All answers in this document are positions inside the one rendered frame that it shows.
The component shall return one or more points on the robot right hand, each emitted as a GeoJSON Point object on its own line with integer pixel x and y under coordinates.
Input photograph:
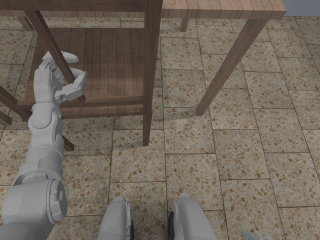
{"type": "Point", "coordinates": [249, 236]}

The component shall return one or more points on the robot left hand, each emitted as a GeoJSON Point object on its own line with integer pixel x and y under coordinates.
{"type": "Point", "coordinates": [46, 82]}

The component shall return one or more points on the robot right shin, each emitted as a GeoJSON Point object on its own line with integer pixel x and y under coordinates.
{"type": "Point", "coordinates": [178, 230]}

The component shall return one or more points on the left robot forearm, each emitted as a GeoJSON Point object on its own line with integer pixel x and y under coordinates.
{"type": "Point", "coordinates": [45, 153]}

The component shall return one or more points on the right robot thigh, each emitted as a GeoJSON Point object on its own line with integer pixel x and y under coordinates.
{"type": "Point", "coordinates": [195, 223]}

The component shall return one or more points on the chair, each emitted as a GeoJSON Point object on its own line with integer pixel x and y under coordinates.
{"type": "Point", "coordinates": [120, 62]}

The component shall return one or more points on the left robot upper arm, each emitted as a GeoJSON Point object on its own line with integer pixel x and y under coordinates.
{"type": "Point", "coordinates": [32, 209]}

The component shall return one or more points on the table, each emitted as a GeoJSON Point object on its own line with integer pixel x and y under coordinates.
{"type": "Point", "coordinates": [258, 12]}

